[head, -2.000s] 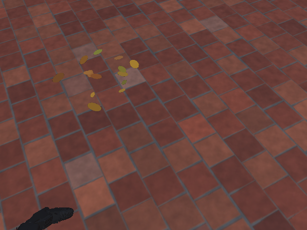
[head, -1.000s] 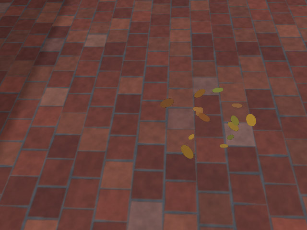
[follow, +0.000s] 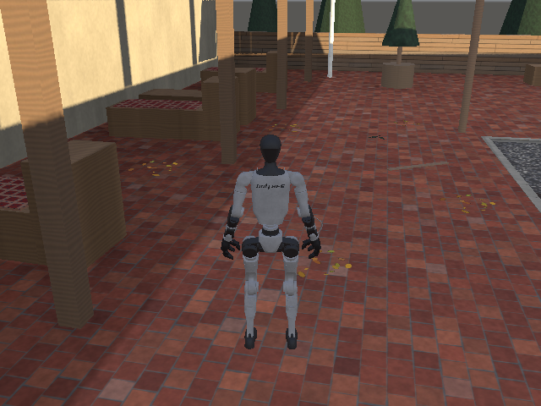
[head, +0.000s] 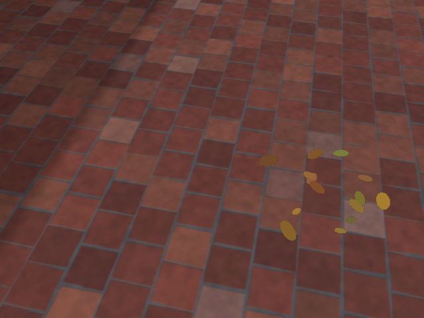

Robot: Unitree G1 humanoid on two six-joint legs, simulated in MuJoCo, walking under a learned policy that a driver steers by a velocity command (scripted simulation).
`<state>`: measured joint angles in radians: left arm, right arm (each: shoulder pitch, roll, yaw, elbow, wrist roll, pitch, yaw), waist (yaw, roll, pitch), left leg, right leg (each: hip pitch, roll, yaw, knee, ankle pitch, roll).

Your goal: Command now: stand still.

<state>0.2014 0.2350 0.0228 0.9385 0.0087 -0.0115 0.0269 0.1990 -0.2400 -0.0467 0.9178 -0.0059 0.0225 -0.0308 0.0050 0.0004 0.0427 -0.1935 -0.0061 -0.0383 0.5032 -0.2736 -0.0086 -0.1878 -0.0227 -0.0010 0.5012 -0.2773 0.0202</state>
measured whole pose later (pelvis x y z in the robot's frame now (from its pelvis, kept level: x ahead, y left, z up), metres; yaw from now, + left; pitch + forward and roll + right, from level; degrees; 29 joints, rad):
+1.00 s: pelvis +0.26 -0.04 -0.01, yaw +0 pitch +1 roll +1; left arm 0.02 0.26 0.03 0.86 0.00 -0.08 -0.04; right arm 0.38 -0.24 -0.03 1.04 0.01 -0.07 -0.02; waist -0.04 0.01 0.07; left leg -0.24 -0.01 -0.08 1.16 -0.52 -0.02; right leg -0.46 0.02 -0.05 0.56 -0.12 -0.06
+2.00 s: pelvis +0.58 -0.02 -0.01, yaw -1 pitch +2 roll +0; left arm 0.49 0.21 0.02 1.09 -0.01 -0.08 0.02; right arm -0.09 -0.21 -0.04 0.81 0.03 -0.09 0.04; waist 0.09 0.01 0.04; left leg -0.60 0.01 0.05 0.54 0.01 0.06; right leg 0.20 0.01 -0.01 0.17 -0.40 -0.02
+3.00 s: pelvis +1.10 -0.08 +0.01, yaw -1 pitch +2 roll -1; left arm 0.37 0.22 0.05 1.00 -0.01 -0.09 0.00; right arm 0.05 -0.26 -0.06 0.88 0.01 -0.07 0.01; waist 0.07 0.05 0.01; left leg -0.68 0.12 -0.02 0.64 0.07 0.01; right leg 0.01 0.06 -0.06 0.18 -0.22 -0.05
